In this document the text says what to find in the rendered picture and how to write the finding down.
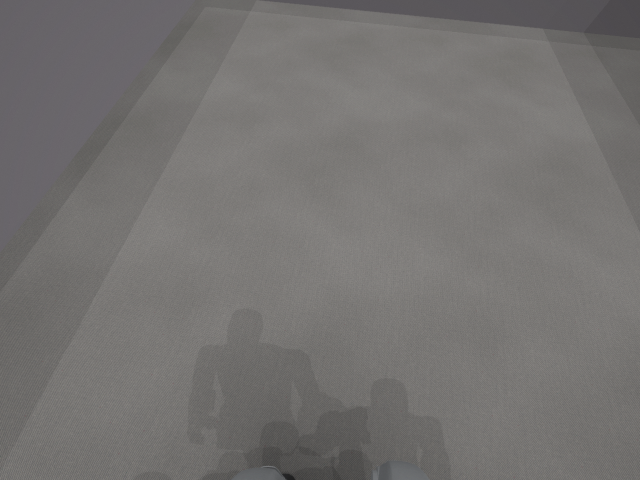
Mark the right robot thigh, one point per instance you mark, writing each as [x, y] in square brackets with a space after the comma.
[398, 470]

